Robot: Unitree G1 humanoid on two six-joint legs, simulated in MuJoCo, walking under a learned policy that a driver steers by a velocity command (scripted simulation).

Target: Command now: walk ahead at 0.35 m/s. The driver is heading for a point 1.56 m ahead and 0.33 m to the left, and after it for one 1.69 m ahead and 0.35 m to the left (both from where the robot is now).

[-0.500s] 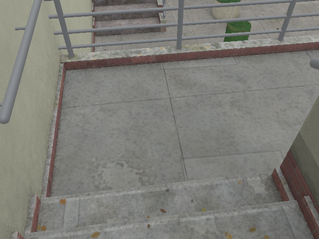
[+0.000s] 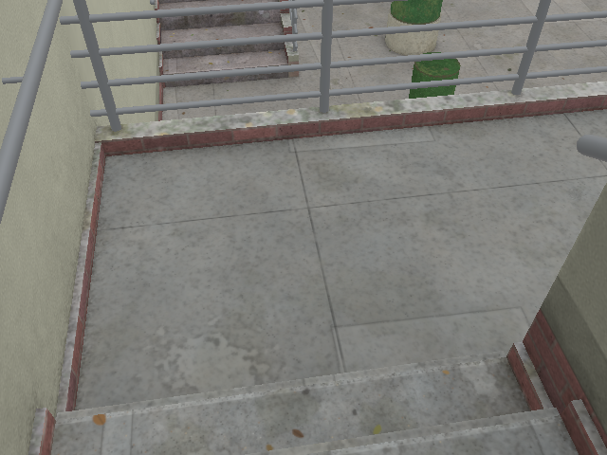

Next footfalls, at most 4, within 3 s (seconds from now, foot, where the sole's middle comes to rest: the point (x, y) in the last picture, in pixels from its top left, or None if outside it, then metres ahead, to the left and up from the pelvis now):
0.38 left None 0.27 0.09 -0.92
0.94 right None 0.57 -0.11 -1.08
1.44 left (268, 418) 0.83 0.13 -1.24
1.80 right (313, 345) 1.19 -0.02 -1.41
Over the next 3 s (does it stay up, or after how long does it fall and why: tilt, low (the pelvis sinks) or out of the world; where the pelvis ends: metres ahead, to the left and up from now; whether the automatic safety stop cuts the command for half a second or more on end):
stays up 1.56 0.39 -0.63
